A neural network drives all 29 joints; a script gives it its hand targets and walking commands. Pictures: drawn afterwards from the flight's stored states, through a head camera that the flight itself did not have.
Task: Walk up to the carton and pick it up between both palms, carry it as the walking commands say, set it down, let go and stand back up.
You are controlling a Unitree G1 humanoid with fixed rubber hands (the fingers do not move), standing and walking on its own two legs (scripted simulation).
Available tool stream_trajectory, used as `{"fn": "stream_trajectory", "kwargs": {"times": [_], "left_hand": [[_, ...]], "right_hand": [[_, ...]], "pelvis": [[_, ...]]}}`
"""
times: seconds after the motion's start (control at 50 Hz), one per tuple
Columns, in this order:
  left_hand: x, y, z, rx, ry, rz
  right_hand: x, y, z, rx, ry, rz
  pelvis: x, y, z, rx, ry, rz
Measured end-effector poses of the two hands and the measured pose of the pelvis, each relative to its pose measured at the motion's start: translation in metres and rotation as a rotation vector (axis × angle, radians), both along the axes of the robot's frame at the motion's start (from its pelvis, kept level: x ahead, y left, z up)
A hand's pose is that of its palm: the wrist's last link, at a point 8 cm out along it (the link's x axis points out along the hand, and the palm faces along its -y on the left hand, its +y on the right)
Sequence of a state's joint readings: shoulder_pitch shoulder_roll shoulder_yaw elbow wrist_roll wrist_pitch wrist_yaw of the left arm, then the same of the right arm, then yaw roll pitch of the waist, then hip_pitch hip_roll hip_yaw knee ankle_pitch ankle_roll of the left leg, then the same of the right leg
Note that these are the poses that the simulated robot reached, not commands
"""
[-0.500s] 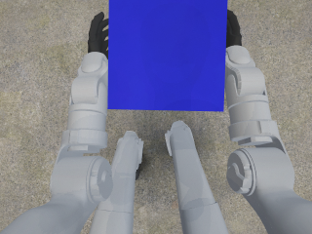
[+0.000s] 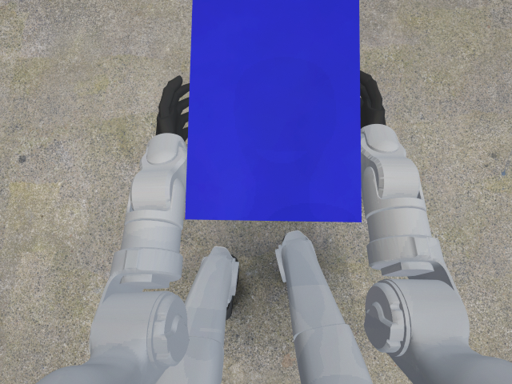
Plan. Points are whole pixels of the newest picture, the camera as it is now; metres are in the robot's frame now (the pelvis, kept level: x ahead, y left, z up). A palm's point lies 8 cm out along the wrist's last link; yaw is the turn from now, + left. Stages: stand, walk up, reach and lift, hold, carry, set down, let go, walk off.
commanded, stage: reach and lift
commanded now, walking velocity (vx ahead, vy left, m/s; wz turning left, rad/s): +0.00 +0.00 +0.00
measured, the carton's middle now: (269, 131) +0.46 -0.04 -0.11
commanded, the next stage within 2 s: none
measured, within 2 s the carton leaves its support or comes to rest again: neither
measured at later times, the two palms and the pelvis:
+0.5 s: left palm (134, 119) +0.43 +0.11 +0.05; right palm (398, 117) +0.41 -0.17 +0.04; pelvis +0.07 +0.00 +0.06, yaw +2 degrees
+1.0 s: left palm (85, 111) +0.42 +0.13 +0.11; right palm (409, 103) +0.40 -0.16 +0.11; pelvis +0.12 +0.01 +0.10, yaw +2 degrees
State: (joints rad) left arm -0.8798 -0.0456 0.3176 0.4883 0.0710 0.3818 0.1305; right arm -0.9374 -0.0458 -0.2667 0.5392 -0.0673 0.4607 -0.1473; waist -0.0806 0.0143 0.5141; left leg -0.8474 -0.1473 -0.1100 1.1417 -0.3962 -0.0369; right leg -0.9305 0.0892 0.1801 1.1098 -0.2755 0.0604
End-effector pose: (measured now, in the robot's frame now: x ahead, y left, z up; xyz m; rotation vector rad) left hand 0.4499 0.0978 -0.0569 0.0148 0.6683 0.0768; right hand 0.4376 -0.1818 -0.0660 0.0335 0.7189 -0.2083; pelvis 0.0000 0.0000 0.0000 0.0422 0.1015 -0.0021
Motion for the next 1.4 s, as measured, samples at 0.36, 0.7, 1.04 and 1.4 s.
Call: {"fn": "stream_trajectory", "kwargs": {"times": [0.36,0.7,1.04,1.4], "left_hand": [[-0.016,0.005,0.066,0.002,0.032,-0.009],[-0.017,0.014,0.149,-0.028,0.033,-0.043],[-0.034,0.028,0.172,-0.022,0.024,-0.029],[-0.050,0.028,0.193,-0.019,0.028,-0.005]], "right_hand": [[-0.017,0.004,0.065,-0.006,0.033,0.009],[-0.025,0.012,0.150,-0.019,0.034,0.003],[-0.039,0.027,0.176,-0.020,0.024,0.007],[-0.047,0.025,0.197,-0.031,0.028,0.058]], "pelvis": [[0.034,-0.002,0.045,-0.006,0.032,0.015],[0.095,-0.003,0.084,-0.043,-0.054,0.037],[0.117,0.011,0.098,-0.056,-0.133,0.039],[0.106,0.004,0.099,-0.047,-0.212,0.022]]}}
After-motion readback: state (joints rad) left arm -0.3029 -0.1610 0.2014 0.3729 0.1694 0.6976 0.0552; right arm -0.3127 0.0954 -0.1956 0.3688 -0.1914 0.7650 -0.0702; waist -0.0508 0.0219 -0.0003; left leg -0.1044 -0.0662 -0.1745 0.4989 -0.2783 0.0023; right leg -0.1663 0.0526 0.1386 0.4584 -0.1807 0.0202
